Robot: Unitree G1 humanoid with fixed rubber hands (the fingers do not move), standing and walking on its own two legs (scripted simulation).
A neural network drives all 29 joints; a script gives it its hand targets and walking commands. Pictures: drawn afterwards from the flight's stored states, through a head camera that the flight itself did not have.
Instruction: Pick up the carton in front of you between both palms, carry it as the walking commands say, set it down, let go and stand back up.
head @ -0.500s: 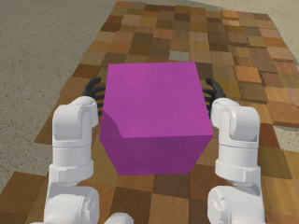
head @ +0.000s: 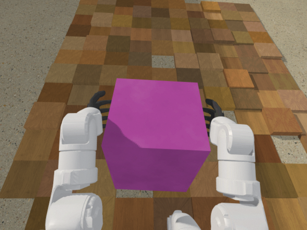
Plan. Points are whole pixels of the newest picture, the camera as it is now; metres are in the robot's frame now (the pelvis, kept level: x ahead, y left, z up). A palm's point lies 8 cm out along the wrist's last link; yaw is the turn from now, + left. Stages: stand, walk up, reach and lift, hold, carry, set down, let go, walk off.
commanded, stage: carry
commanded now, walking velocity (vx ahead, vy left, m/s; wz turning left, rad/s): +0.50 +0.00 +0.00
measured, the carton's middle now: (153, 139) +0.35 -0.02 +0.00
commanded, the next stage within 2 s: none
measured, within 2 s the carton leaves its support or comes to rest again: neither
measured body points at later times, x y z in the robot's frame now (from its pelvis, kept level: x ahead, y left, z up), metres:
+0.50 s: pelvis +0.31 -0.05 -0.02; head +0.37 -0.07 +0.42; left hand +0.67 +0.12 +0.07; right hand +0.69 -0.18 +0.06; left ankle +0.39 +0.10 -0.71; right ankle +0.28 -0.11 -0.76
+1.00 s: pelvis +0.64 +0.00 -0.05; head +0.68 +0.02 +0.39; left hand +1.01 +0.14 +0.03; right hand +1.00 -0.16 +0.04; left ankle +0.60 +0.04 -0.79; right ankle +0.69 -0.16 -0.69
